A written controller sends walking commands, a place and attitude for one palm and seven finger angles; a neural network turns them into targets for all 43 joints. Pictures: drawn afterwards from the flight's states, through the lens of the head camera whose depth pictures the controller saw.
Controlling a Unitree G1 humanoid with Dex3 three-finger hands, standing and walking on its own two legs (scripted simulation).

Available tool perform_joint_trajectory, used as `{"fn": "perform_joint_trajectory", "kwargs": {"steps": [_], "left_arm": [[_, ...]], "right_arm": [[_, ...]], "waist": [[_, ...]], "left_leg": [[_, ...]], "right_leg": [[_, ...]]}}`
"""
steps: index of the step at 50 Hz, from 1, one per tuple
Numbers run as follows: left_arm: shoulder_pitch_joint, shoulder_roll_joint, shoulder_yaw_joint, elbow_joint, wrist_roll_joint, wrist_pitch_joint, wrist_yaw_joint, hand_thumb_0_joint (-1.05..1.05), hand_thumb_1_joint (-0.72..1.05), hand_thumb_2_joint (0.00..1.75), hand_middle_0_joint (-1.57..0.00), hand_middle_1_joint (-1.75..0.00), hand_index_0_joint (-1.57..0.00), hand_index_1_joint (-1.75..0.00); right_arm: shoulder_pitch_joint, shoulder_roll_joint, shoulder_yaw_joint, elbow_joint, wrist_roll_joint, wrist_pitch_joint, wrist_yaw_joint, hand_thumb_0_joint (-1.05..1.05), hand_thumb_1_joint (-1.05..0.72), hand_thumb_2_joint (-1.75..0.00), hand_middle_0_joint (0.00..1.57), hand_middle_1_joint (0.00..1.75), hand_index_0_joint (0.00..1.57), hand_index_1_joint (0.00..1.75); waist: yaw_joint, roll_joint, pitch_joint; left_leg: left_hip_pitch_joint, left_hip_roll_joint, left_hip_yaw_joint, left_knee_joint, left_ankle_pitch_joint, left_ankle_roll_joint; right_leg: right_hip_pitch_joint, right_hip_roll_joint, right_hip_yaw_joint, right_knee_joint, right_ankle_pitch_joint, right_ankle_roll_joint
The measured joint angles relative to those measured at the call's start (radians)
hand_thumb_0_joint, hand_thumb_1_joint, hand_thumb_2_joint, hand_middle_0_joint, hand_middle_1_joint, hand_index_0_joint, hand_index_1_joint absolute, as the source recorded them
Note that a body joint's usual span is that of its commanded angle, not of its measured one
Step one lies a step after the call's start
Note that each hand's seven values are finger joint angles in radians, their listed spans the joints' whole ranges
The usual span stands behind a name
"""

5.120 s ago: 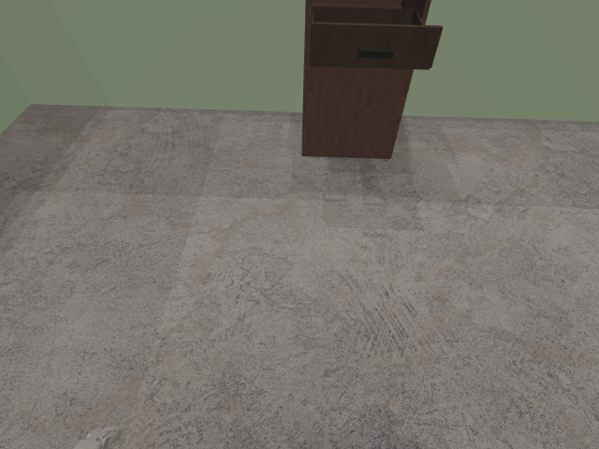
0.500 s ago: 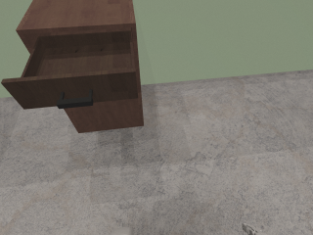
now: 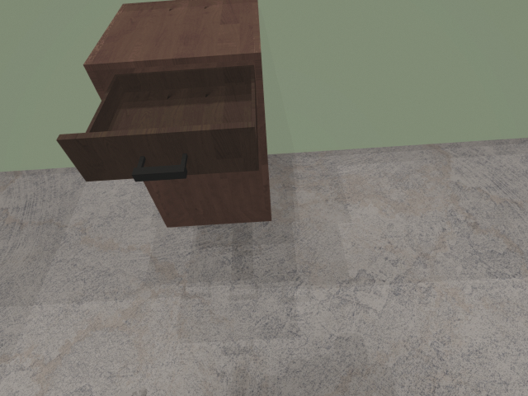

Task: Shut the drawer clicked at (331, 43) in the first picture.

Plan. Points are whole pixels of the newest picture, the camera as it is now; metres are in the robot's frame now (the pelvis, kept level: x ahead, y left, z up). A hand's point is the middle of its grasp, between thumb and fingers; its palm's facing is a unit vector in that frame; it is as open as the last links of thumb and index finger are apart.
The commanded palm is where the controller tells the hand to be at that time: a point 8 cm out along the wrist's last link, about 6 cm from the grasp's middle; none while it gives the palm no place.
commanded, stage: take the last steps up to it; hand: left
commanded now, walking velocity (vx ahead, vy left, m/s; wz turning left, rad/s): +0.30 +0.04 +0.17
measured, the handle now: (161, 166) +0.60 +0.27 -0.05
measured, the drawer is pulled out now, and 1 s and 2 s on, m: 0.30 0.30 0.30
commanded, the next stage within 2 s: come to a stop and stand still in 1.10 s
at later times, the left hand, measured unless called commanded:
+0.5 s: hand out of the picture -0.08 +0.16 -0.15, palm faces +0.24 -0.96 -0.17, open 7.3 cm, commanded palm none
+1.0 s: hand (149, 306) +0.30 +0.26 -0.15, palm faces +0.04 -0.98 -0.20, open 7.4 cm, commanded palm none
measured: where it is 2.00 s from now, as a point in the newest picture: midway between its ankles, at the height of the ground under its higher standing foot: (265, 389)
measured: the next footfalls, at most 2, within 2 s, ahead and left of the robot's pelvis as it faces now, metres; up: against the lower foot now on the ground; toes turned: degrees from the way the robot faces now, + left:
left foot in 0.56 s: +0.14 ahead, +0.17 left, +0.00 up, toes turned +13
right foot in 1.12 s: +0.39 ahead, -0.05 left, +0.00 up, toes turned -6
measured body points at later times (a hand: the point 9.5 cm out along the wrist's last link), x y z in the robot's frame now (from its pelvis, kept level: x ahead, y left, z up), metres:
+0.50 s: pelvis +0.06 +0.03 +0.01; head +0.07 +0.03 +0.46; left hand -0.09 +0.21 -0.13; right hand +0.16 -0.20 -0.14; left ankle +0.09 +0.16 -0.71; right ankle -0.01 -0.10 -0.73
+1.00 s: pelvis +0.20 +0.07 +0.01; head +0.22 +0.07 +0.46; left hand +0.30 +0.31 -0.13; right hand +0.12 -0.14 -0.14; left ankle +0.10 +0.16 -0.73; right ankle +0.31 -0.05 -0.69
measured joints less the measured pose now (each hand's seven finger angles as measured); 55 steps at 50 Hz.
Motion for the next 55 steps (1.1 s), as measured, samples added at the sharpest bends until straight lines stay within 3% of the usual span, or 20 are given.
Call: {"fn": "perform_joint_trajectory", "kwargs": {"steps": [3,6,10,18,24,27,30,33,37,46,52,55], "left_arm": [[0.023,-0.027,-0.016,0.003,0.006,-0.015,-0.003,0.0,0.91,0.9,-0.2,-0.3,-0.2,-0.3],[0.063,-0.043,-0.017,0.018,0.003,-0.03,-0.005,0.0,0.91,0.9,-0.2,-0.3,-0.2,-0.3],[0.123,-0.049,-0.013,0.052,0.004,-0.054,-0.002,0.0,0.92,0.9,-0.2,-0.3,-0.2,-0.3],[0.258,-0.063,-0.019,0.145,0.014,-0.074,-0.009,0.0,0.92,0.9,-0.2,-0.3,-0.2,-0.3],[0.332,-0.063,-0.015,0.219,0.02,-0.066,-0.013,0.0,0.91,0.9,-0.2,-0.3,-0.2,-0.3],[0.356,-0.058,-0.01,0.246,0.016,-0.056,-0.014,0.0,0.91,0.9,-0.2,-0.3,-0.2,-0.3],[0.336,-0.051,-0.01,0.263,0.011,-0.029,-0.016,0.0,0.91,0.9,-0.2,-0.3,-0.2,-0.3],[0.283,-0.04,-0.002,0.253,0.014,-0.018,-0.017,0.01,0.91,0.9,-0.2,-0.3,-0.2,-0.3],[0.189,-0.018,0.014,0.205,0.017,-0.028,-0.023,0.01,0.91,0.9,-0.2,-0.3,-0.2,-0.3],[-0.002,0.016,0.029,0.102,0.016,-0.018,-0.029,0.0,0.92,0.9,-0.19,-0.3,-0.19,-0.29],[-0.084,0.003,0.014,0.073,0.01,-0.017,-0.033,0.0,0.92,0.9,-0.19,-0.3,-0.19,-0.29],[-0.095,-0.005,0.004,0.062,0.01,-0.042,-0.035,0.0,0.91,0.9,-0.19,-0.3,-0.2,-0.29]], "right_arm": [[0.03,-0.015,-0.013,0.027,-0.005,0.02,0.001,0.01,-0.9,-0.9,0.2,0.3,0.21,0.3],[0.056,-0.021,-0.023,0.056,-0.014,0.021,0.013,0.01,-0.9,-0.9,0.2,0.3,0.2,0.3],[0.084,-0.022,-0.029,0.082,-0.018,0.008,0.021,0.01,-0.91,-0.9,0.2,0.3,0.2,0.3],[0.059,-0.015,-0.026,0.107,-0.016,-0.001,0.023,0.01,-0.91,-0.9,0.2,0.3,0.2,0.3],[-0.02,0.014,-0.009,0.085,-0.007,-0.026,0.026,0.01,-0.91,-0.9,0.19,0.3,0.2,0.3],[-0.054,0.033,0.004,0.061,-0.004,-0.058,0.024,0.01,-0.91,-0.9,0.19,0.3,0.2,0.3],[-0.077,0.06,0.011,0.041,-0.007,-0.098,0.009,0.01,-0.91,-0.9,0.2,0.3,0.2,0.3],[-0.049,0.084,0.016,0.039,0.0,-0.111,-0.008,0.0,-0.91,-0.9,0.2,0.3,0.2,0.3],[0.0,0.067,0.0,0.049,0.006,-0.131,-0.032,-0.03,-0.95,-0.9,0.2,0.3,0.21,0.3],[0.174,0.082,0.018,0.142,-0.004,-0.116,-0.032,-0.01,-0.92,-0.9,0.2,0.3,0.2,0.3],[0.248,0.098,0.022,0.184,-0.017,-0.103,-0.027,0.0,-0.91,-0.9,0.2,0.3,0.2,0.3],[0.28,0.102,0.022,0.206,-0.012,-0.092,-0.022,0.01,-0.91,-0.9,0.2,0.3,0.2,0.3]], "waist": [[-0.006,0.025,-0.017],[-0.001,0.021,-0.035],[0.007,0.009,-0.048],[0.05,-0.008,-0.051],[0.093,-0.041,-0.039],[0.101,-0.057,-0.034],[0.092,-0.086,-0.012],[0.077,-0.092,-0.016],[0.05,-0.1,-0.031],[0.012,-0.098,-0.044],[-0.043,-0.06,0.006],[-0.054,-0.041,0.023]], "left_leg": [[-0.073,-0.01,-0.02,0.23,-0.168,-0.009],[-0.129,0.008,-0.009,0.435,-0.114,-0.017],[-0.155,0.05,-0.002,0.518,-0.018,-0.032],[-0.148,0.106,0.029,0.374,0.008,-0.039],[-0.093,0.094,0.085,0.156,-0.046,-0.014],[-0.013,0.076,0.12,0.003,-0.018,0.0],[0.009,0.056,0.146,0.025,-0.015,0.036],[0.074,0.045,0.169,-0.026,-0.031,0.049],[0.171,0.019,0.187,-0.155,0.002,0.056],[0.309,-0.003,0.19,-0.272,-0.022,0.044],[0.363,0.025,0.197,-0.249,-0.095,0.004],[0.357,0.061,0.198,-0.143,-0.18,-0.025]], "right_leg": [[0.025,-0.002,-0.033,-0.025,0.006,-0.052],[0.073,-0.009,-0.052,-0.103,0.039,-0.055],[0.125,-0.011,-0.075,-0.186,0.07,-0.059],[0.184,-0.013,-0.102,-0.257,0.074,-0.044],[0.211,-0.035,-0.101,-0.242,0.033,-0.005],[0.202,-0.05,-0.095,-0.163,-0.03,0.024],[0.081,-0.07,-0.035,0.16,-0.154,-0.001],[-0.074,-0.062,-0.006,0.452,-0.113,-0.016],[-0.22,-0.075,0.0,0.543,0.028,-0.002],[-0.342,-0.086,0.005,0.439,0.145,0.021],[-0.278,-0.067,-0.029,0.166,0.11,-0.011],[-0.185,-0.032,-0.054,0.017,0.156,-0.036]]}}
